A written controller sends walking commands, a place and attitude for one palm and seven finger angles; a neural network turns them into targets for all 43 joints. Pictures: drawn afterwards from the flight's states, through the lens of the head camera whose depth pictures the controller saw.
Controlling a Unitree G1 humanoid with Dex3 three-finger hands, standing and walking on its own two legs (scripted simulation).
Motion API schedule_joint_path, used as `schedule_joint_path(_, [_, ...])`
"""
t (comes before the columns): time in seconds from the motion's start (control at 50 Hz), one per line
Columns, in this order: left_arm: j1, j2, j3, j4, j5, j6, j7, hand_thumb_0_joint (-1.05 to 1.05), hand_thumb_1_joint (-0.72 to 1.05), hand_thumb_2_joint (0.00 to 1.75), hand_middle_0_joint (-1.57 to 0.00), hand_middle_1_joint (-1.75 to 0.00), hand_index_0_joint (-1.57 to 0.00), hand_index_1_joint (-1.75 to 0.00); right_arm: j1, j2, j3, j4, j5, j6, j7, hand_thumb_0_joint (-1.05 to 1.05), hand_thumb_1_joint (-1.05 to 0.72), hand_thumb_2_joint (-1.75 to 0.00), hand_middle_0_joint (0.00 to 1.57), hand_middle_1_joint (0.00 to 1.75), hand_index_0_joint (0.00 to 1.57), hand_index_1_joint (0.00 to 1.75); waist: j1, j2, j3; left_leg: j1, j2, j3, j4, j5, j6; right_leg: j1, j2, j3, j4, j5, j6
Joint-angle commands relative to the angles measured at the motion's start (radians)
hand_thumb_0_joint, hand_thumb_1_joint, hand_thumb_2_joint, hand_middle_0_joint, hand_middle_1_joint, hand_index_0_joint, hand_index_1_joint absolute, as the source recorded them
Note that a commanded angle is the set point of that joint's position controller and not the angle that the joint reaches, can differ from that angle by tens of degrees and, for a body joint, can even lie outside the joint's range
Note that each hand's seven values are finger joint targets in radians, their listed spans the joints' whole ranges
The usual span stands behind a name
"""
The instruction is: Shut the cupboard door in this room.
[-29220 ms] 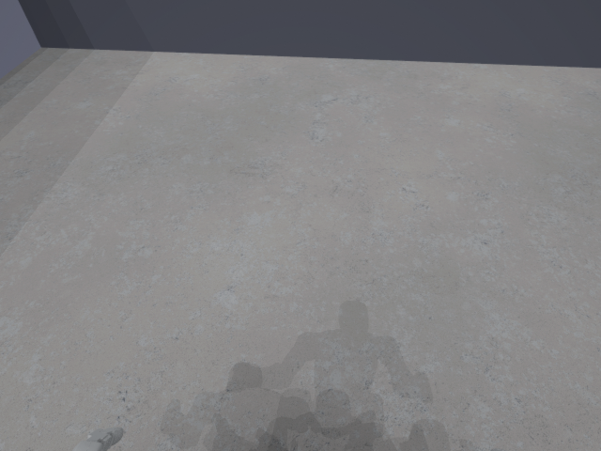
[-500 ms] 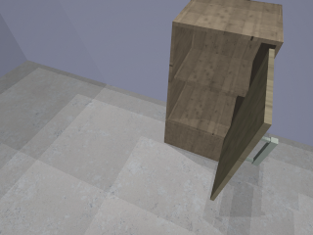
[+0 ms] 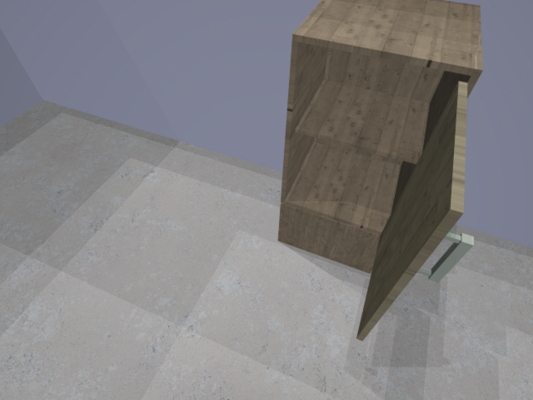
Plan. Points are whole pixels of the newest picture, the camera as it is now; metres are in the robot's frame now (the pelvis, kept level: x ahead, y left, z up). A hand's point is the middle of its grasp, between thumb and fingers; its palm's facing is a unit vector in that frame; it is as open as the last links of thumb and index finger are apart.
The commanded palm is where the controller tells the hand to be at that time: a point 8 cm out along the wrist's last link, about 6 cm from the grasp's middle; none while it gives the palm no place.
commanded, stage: stand and wait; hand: left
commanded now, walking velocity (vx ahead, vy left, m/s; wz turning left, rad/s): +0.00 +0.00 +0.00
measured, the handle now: (438, 256) +0.39 -0.29 -0.05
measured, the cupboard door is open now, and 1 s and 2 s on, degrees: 90 90 90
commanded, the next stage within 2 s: turn or walk to find it in 0.30 s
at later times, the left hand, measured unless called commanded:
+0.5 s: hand out of the picture +0.05 +0.24 -0.16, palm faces +0.04 -0.95 -0.32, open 7.4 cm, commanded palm none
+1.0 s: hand out of the picture +0.02 +0.24 -0.18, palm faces +0.11 -0.95 -0.28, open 7.4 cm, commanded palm none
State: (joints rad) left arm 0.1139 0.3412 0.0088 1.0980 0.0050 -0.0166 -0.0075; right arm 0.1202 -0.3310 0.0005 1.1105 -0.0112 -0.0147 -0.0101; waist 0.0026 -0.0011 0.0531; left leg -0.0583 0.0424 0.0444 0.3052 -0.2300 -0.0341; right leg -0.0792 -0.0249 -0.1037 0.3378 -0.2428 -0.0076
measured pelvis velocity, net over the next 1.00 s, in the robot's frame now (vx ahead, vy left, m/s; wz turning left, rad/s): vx -0.02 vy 0.01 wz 0.12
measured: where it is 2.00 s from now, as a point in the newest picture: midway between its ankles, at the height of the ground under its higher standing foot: outside the picture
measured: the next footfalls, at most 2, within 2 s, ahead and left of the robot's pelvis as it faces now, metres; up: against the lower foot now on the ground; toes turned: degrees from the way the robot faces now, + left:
right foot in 1.48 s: +0.05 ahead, -0.12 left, +0.00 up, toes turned +18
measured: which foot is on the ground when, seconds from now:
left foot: down 0.00-1.00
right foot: down 0.00-1.00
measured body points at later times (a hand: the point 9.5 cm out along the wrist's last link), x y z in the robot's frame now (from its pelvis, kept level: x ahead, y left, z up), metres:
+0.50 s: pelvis -0.01 +0.00 +0.00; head +0.02 +0.00 +0.44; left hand +0.05 +0.29 -0.14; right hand +0.08 -0.27 -0.15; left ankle -0.04 +0.14 -0.75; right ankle -0.04 -0.11 -0.75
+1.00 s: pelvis -0.02 +0.01 -0.01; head +0.01 +0.01 +0.43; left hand +0.02 +0.28 -0.16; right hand +0.06 -0.26 -0.16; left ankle -0.04 +0.13 -0.74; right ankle -0.04 -0.11 -0.75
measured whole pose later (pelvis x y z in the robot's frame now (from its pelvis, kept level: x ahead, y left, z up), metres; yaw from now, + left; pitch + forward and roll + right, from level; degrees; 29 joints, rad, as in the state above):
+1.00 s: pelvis -0.02 +0.01 -0.01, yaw +7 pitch -1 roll +0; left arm 0.14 0.27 0.03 1.04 0.01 0.02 0.01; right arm 0.16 -0.26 -0.02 1.06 -0.02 0.04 -0.01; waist 0.00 0.00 0.09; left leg -0.25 0.03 0.02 0.61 -0.35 -0.04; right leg -0.17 -0.08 -0.21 0.52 -0.33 0.00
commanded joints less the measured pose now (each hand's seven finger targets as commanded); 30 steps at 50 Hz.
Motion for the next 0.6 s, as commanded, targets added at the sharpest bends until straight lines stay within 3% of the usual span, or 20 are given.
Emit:
schedule_joint_path(0.0, [0.013, 0.16, 0.031, -0.058, 0.0, 0.0, 0.025, 0.0, 0.9, 0.9, -0.2, -0.3, -0.2, -0.3, 0.001, -0.135, -0.029, -0.054, 0.002, -0.001, -0.011, 0.0, -0.9, -0.9, 0.2, 0.3, 0.2, 0.3, 0.005, 0.01, -0.068, -0.039, 0.096, -0.069, 0.02, 0.322, 0.023, 0.021, -0.147, 0.069, 0.02, 0.334, -0.002])
schedule_joint_path(0.16, [-0.009, 0.197, 0.038, -0.07, 0.002, -0.015, 0.022, 0.0, 0.9, 0.9, -0.2, -0.3, -0.2, -0.3, -0.008, -0.174, -0.045, -0.056, 0.005, -0.011, -0.014, 0.0, -0.9, -0.9, 0.2, 0.3, 0.2, 0.3, 0.001, -0.016, -0.087, -0.011, 0.096, -0.083, 0.03, 0.347, 0.031, 0.025, -0.142, 0.08, 0.009, 0.366, -0.015])
schedule_joint_path(0.28, [-0.009, 0.198, 0.039, -0.064, 0.003, -0.018, 0.022, 0.0, 0.9, 0.9, -0.2, -0.3, -0.2, -0.3, -0.017, -0.181, -0.047, -0.05, 0.006, -0.016, -0.014, 0.0, -0.9, -0.9, 0.2, 0.3, 0.2, 0.3, 0.001, 0.003, -0.089, 0.003, 0.098, -0.082, 0.01, 0.325, 0.034, 0.032, -0.141, 0.086, -0.011, 0.341, -0.016])
schedule_joint_path(0.4, [0.043, 0.122, 0.033, -0.06, 0.002, 0.012, 0.032, 0.0, 0.9, 0.9, -0.2, -0.3, -0.2, -0.3, 0.018, -0.088, -0.032, -0.056, 0.002, 0.009, -0.01, 0.0, -0.9, -0.9, 0.2, 0.3, 0.2, 0.3, 0.008, 0.012, -0.06, -0.08, 0.085, -0.083, 0.055, 0.322, 0.022, 0.02, -0.151, 0.049, 0.05, 0.291, 0.005])
schedule_joint_path(0.58, [0.009, 0.177, 0.04, -0.066, 0.003, -0.009, 0.024, 0.0, 0.9, 0.9, -0.2, -0.3, -0.2, -0.3, -0.006, -0.15, -0.044, -0.059, 0.005, -0.005, -0.011, 0.0, -0.9, -0.9, 0.2, 0.3, 0.2, 0.3, 0.004, 0.001, -0.079, -0.044, 0.085, -0.103, 0.047, 0.31, 0.031, 0.018, -0.15, 0.067, 0.018, 0.292, -0.01])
